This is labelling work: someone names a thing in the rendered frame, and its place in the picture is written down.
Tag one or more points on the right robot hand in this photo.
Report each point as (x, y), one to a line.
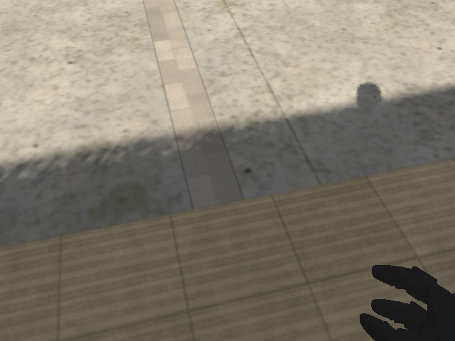
(437, 323)

